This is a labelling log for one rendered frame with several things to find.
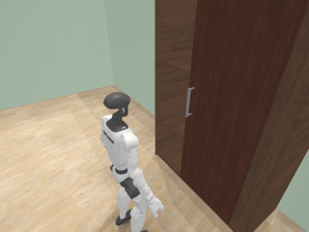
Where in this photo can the right robot hand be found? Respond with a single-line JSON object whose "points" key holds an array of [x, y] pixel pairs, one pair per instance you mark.
{"points": [[153, 207]]}

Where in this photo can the robot head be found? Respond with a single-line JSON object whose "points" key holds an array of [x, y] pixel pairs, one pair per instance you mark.
{"points": [[117, 100]]}

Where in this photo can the wardrobe door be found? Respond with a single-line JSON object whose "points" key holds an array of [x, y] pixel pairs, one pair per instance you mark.
{"points": [[241, 49], [289, 99]]}

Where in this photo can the left robot shin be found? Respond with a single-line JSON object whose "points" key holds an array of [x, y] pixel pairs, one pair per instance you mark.
{"points": [[123, 204]]}

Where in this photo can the handle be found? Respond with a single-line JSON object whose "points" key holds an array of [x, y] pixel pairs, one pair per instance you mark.
{"points": [[188, 101]]}

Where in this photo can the right robot forearm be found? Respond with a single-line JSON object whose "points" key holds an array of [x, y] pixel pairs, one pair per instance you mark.
{"points": [[140, 183]]}

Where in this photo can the robot right upper arm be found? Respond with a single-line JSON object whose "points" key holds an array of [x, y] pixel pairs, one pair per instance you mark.
{"points": [[130, 143]]}

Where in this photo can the robot left upper arm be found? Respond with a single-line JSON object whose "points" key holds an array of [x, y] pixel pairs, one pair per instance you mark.
{"points": [[103, 120]]}

